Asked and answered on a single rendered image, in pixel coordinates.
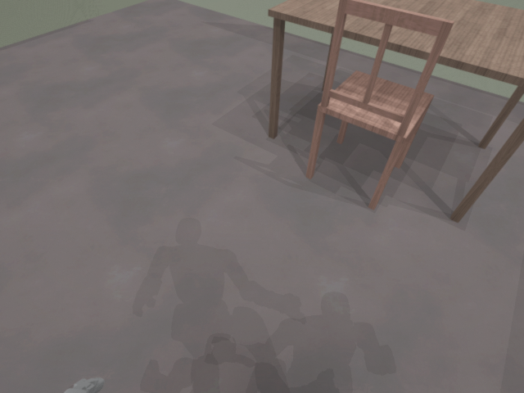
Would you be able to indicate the table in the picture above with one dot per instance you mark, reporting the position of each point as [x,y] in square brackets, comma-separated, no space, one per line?
[486,39]

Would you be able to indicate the chair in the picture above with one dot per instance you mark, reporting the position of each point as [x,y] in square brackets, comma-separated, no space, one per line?
[392,110]

